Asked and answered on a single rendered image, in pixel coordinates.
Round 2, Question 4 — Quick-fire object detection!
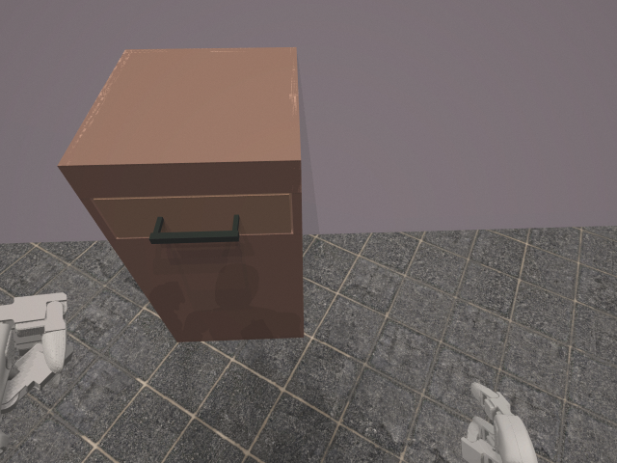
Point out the robot right hand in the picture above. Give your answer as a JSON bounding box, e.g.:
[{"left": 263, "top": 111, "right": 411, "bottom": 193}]
[{"left": 461, "top": 382, "right": 538, "bottom": 463}]

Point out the cabinet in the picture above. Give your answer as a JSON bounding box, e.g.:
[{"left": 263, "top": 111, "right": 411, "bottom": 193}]
[{"left": 58, "top": 47, "right": 304, "bottom": 342}]

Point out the robot left hand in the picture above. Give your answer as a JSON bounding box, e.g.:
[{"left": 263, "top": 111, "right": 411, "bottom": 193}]
[{"left": 0, "top": 292, "right": 73, "bottom": 424}]

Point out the drawer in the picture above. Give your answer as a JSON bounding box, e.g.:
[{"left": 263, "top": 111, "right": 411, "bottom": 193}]
[{"left": 94, "top": 193, "right": 291, "bottom": 237}]

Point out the handle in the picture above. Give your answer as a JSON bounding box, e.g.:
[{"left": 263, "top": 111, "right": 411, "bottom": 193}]
[{"left": 149, "top": 215, "right": 239, "bottom": 244}]

